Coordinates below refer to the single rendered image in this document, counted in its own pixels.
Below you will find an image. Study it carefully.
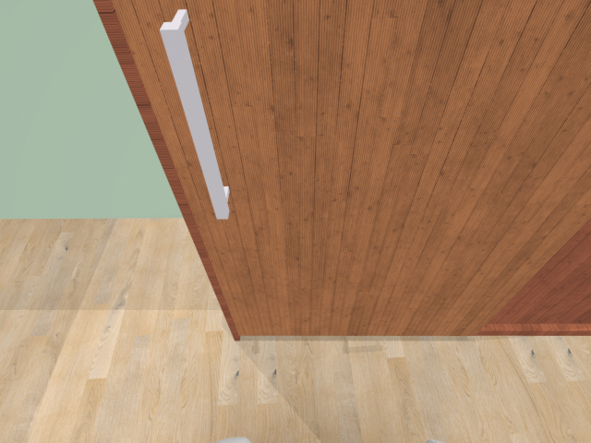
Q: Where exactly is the wardrobe door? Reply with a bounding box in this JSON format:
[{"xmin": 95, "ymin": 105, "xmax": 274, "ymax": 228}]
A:
[
  {"xmin": 112, "ymin": 0, "xmax": 591, "ymax": 336},
  {"xmin": 489, "ymin": 218, "xmax": 591, "ymax": 323}
]

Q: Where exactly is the handle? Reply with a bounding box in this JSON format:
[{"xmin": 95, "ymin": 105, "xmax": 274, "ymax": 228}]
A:
[{"xmin": 160, "ymin": 9, "xmax": 230, "ymax": 220}]

